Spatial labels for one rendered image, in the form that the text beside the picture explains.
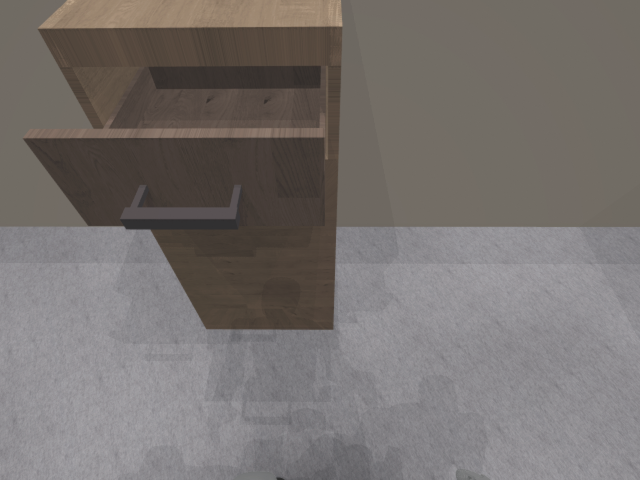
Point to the drawer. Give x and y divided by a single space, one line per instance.
190 134

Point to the handle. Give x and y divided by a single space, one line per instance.
138 217

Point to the cabinet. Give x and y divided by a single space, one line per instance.
256 277

